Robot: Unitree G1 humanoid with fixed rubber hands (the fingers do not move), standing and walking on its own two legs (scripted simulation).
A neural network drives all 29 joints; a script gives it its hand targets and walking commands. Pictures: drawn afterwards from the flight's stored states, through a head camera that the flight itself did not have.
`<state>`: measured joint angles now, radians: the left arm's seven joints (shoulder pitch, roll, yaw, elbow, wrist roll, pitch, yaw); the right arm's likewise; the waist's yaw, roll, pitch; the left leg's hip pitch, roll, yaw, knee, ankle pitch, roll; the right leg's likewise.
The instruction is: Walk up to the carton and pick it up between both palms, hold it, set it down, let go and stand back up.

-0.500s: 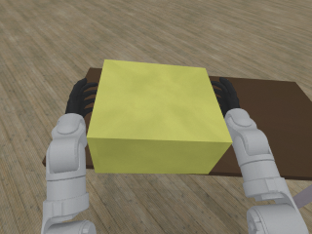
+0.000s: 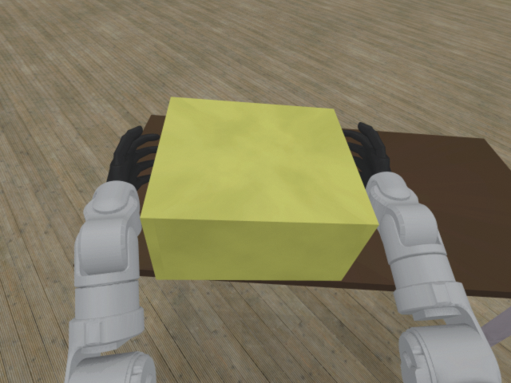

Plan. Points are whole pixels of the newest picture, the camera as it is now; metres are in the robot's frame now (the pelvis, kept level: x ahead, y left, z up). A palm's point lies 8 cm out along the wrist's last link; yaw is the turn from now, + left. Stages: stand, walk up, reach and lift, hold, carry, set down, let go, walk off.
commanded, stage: hold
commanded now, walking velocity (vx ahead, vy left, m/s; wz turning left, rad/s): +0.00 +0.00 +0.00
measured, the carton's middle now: (253, 186) +0.36 +0.01 +0.14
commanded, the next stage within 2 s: none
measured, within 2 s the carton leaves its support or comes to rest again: neither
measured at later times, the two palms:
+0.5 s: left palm (125, 180) +0.34 +0.19 +0.18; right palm (376, 171) +0.37 -0.17 +0.18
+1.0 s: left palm (126, 181) +0.33 +0.19 +0.18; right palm (377, 175) +0.36 -0.17 +0.18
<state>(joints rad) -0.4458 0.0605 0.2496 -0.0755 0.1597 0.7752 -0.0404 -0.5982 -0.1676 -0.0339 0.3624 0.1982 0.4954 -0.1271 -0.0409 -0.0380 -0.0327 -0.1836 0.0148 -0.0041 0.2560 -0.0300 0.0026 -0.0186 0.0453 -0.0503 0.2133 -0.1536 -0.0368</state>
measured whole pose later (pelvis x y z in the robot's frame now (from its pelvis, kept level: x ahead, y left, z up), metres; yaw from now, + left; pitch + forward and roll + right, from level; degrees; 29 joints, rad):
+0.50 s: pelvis +0.01 +0.00 +0.00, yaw +0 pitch -3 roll -1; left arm -0.41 0.04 0.25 -0.18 0.17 0.84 -0.04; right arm -0.58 -0.19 -0.01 0.30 0.22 0.53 -0.12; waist -0.05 -0.04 -0.03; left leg -0.15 0.01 0.00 0.25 -0.04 0.00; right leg 0.02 0.04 -0.05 0.19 -0.16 -0.03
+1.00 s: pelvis +0.00 +0.00 +0.00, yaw +0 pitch -3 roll -1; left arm -0.44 0.05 0.26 -0.13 0.18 0.81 -0.06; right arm -0.59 -0.17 -0.03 0.33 0.19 0.51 -0.12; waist -0.04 -0.03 -0.02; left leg -0.15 0.01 -0.01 0.24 -0.03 0.00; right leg 0.01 0.05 -0.06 0.20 -0.15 -0.04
